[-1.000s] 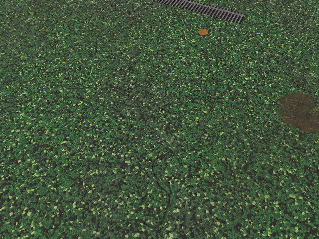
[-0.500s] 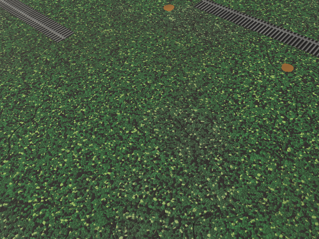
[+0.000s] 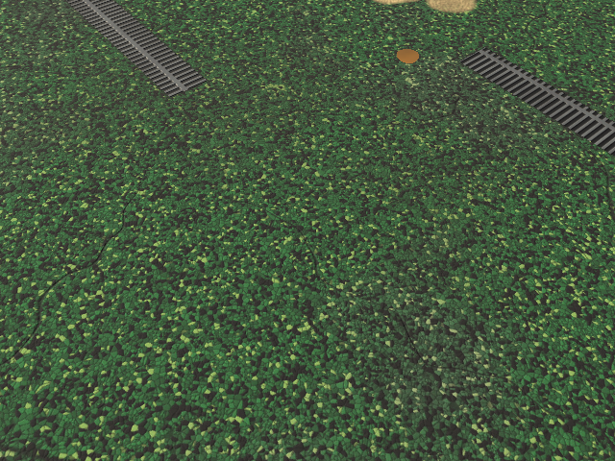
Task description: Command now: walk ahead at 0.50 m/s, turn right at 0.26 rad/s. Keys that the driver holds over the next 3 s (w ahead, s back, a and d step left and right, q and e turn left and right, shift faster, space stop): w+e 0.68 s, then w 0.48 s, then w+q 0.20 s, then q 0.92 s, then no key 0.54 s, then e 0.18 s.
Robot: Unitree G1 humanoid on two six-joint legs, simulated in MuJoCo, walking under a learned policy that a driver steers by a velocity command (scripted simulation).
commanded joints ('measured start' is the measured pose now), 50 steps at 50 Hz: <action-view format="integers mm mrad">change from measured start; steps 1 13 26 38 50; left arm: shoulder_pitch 49 -308 -67 141 28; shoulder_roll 47 23 132 166 126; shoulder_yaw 21 -3 52 55 24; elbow -27 -165 -80 -45 -82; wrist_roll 8 18 -18 -8 11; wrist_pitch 18 12 -15 -29 -37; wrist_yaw -17 -48 15 20 2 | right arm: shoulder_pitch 59 211 79 -280 21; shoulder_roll -104 -126 -107 -91 -118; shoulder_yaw -25 -24 -19 2 -26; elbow -14 78 -63 -197 -89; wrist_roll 11 5 -23 -8 1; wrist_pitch -40 -28 12 22 -3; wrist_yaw -6 -33 -2 22 4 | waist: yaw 2 -64 -54 75 -32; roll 91 85 49 -38 68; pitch -19 60 -46 -12 -33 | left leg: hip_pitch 73 282 -360 -463 100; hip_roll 281 297 157 103 320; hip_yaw -168 75 -160 -113 -521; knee -249 -182 786 276 -186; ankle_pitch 272 600 -115 193 -125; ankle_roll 70 26 -115 -132 119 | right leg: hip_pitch -107 -169 313 457 -118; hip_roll -34 20 -91 -47 59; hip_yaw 27 -138 268 263 102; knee -11 -470 -898 -873 51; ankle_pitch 95 254 459 530 -18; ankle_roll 5 -45 -253 -174 -36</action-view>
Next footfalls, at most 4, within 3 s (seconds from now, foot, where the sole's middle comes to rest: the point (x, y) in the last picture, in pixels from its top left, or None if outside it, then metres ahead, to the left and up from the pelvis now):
0.36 right None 0.33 -0.12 -0.78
0.90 left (354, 375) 0.67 -0.09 -0.78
1.42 right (473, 327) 0.81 -0.38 -0.78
1.88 left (392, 288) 0.92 -0.19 -0.78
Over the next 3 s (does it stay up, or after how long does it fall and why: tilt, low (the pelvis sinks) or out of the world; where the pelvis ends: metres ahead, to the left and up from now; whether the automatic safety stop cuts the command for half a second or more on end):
stays up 0.79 -0.27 0.00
